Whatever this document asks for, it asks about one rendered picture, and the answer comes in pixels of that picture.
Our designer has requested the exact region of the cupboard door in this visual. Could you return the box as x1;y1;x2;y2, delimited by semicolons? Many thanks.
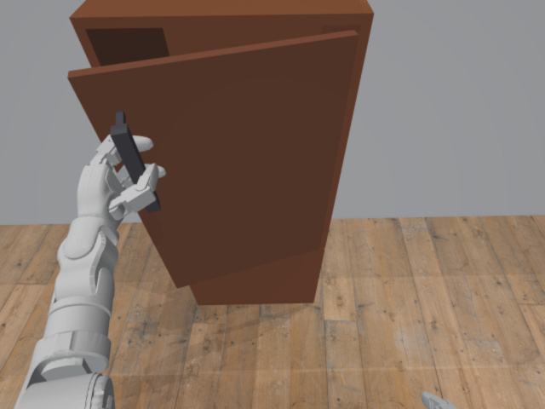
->
67;30;359;289

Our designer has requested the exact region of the handle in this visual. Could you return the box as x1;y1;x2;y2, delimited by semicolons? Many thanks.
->
111;110;161;213

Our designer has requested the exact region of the left robot forearm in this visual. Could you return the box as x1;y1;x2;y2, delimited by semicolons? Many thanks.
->
14;216;119;409

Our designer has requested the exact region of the robot left hand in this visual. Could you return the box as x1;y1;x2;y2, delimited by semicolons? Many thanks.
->
77;134;166;230

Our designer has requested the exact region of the robot right hand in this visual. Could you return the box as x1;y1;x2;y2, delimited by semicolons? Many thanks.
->
422;391;456;409

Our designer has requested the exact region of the robot left upper arm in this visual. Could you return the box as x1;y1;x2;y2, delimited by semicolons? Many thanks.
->
17;372;115;409

